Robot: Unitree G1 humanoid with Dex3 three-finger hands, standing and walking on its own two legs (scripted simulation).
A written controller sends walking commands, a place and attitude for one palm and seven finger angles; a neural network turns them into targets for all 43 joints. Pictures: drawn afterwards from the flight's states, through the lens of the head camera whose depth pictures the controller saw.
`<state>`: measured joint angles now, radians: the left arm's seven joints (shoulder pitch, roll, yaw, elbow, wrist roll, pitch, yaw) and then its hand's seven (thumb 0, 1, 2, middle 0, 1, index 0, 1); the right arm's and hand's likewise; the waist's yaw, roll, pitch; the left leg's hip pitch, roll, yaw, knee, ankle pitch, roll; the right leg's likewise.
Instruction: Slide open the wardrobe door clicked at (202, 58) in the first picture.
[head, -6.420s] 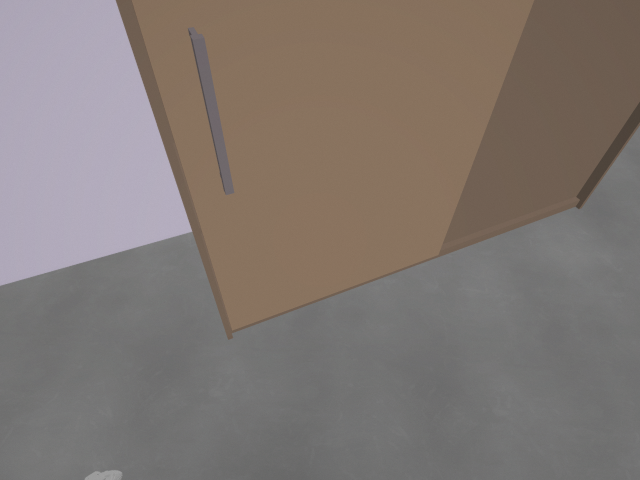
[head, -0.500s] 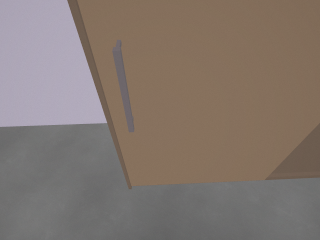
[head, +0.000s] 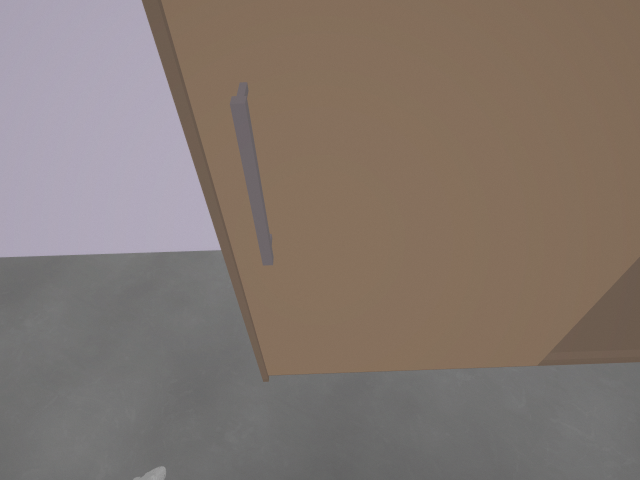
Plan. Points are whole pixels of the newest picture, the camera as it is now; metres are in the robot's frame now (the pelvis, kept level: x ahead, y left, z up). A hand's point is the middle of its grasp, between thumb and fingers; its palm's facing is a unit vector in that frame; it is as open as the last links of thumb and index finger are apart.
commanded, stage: raise the hand with hooked fingers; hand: left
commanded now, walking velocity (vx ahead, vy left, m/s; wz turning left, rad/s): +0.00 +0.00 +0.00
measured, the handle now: (257, 187) +0.51 +0.14 +0.08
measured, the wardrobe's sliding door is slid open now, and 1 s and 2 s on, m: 0.00 0.00 0.00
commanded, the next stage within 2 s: move the hooked fingers beside the handle in 2.00 s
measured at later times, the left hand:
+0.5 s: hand (148, 445) +0.16 +0.21 +0.00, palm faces +0.16 -0.99 -0.07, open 9.7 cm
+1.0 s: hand (104, 372) +0.21 +0.26 +0.06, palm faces +0.14 -0.99 -0.08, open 12.6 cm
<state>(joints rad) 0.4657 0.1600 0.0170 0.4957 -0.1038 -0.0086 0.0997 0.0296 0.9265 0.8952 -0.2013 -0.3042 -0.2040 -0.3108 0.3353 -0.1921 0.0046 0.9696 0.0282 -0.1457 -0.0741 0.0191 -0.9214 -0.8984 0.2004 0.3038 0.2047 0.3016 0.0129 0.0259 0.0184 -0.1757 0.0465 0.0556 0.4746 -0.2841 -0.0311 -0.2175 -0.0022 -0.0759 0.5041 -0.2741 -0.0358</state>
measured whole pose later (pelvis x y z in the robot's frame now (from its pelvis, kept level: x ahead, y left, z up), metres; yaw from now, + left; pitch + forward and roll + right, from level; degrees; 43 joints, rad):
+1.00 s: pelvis -0.02 +0.02 -0.03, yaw +1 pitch +4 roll -1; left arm 0.27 0.29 0.29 -0.02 -0.30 -0.19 -0.24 0.00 -0.19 0.44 -0.28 -0.99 -0.28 -1.00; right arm 0.27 -0.28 0.03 0.60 0.04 -0.28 -0.09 0.02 -0.90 -0.90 0.20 0.30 0.20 0.30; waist 0.02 0.03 -0.06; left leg -0.44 0.03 0.02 0.77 -0.40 0.01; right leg -0.44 -0.03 -0.09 0.73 -0.36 -0.01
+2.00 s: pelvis -0.02 +0.01 +0.00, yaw +1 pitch -2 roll +0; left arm -0.07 0.40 0.45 0.19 -0.31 0.06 -0.37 -0.01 -0.50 0.30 -0.30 -1.20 -0.30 -1.20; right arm 0.25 -0.26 0.08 0.62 0.06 -0.24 -0.13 0.02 -0.90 -0.90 0.20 0.30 0.21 0.30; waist 0.06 0.05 -0.01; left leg -0.21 0.03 0.03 0.53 -0.28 -0.01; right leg -0.22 -0.01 -0.09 0.52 -0.26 -0.02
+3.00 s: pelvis -0.02 +0.02 +0.00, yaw +0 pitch +1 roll +0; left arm -0.38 0.35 0.34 0.49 -0.23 0.01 -0.24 -0.01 -0.50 0.30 -0.30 -1.20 -0.30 -1.20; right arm 0.27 -0.26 0.06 0.64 0.06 -0.17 -0.11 0.02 -0.90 -0.90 0.20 0.30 0.21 0.30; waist 0.01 0.03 -0.03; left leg -0.29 0.03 0.05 0.55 -0.29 0.00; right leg -0.31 -0.02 -0.07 0.55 -0.26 -0.01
